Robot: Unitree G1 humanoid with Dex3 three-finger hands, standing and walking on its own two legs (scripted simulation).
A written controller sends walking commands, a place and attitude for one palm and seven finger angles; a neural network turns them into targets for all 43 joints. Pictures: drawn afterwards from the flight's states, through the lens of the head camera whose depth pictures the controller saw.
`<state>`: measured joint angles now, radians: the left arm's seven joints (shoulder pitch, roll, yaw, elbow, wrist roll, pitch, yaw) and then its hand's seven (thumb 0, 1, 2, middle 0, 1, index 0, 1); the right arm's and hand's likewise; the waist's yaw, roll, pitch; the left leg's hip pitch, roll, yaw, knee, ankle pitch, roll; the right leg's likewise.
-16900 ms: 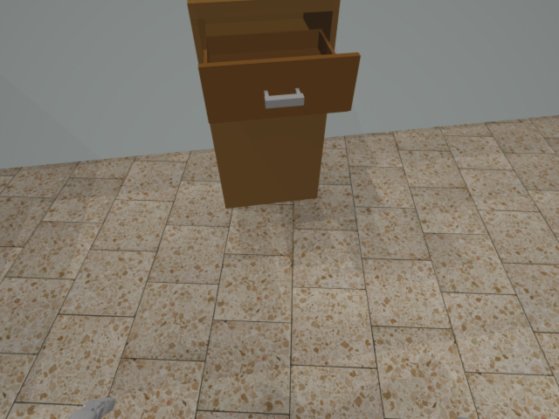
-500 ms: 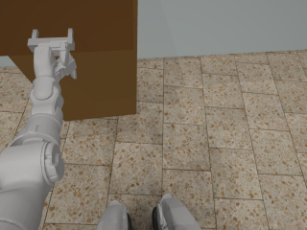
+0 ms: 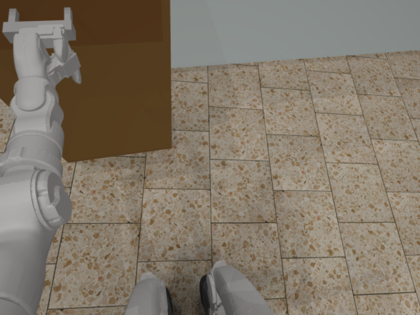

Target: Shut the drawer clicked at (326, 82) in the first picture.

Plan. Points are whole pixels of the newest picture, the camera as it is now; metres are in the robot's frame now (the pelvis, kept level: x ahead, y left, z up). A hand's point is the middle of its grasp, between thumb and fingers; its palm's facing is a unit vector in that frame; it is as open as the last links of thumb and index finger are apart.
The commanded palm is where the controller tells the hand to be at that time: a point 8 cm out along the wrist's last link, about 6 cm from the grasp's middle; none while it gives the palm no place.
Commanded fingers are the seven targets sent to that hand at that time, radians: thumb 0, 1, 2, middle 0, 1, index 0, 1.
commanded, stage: push the drawer shut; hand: left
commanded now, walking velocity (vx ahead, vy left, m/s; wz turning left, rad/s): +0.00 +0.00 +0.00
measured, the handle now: (41, 22) +0.63 +0.20 +0.08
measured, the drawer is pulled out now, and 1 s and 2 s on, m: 0.06 0.00 0.00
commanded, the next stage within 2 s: pull the fist back off the drawer in 0.66 s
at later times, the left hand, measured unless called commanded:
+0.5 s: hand (74, 40) +0.61 +0.15 +0.07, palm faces +0.07 -1.00 -0.03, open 3.8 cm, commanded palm +0.63 +0.18 +0.08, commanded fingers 0.00 0.90 0.90 -1.40 -1.60 -1.40 -1.60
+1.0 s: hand (73, 33) +0.62 +0.15 +0.07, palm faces +0.06 -1.00 -0.02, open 3.8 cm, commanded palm +0.62 +0.17 +0.08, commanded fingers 0.00 0.90 0.90 -1.40 -1.60 -1.40 -1.60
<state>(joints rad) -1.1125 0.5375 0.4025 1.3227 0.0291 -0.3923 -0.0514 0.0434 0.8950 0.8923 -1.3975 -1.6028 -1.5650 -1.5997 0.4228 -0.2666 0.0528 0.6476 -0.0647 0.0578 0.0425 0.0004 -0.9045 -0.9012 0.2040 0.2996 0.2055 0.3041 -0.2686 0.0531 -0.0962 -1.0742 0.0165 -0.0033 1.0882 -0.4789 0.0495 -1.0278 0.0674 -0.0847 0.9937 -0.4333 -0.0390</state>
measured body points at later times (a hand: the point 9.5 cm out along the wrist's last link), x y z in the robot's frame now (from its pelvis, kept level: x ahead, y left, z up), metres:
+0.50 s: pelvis -0.01 +0.00 -0.01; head +0.19 +0.03 +0.39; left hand +0.60 +0.20 +0.07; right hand -0.09 -0.24 -0.09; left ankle +0.01 +0.08 -0.66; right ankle +0.01 -0.10 -0.66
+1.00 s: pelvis -0.02 +0.01 -0.02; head +0.19 +0.04 +0.38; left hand +0.61 +0.21 +0.07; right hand -0.12 -0.21 -0.09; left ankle +0.01 +0.08 -0.66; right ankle +0.01 -0.10 -0.66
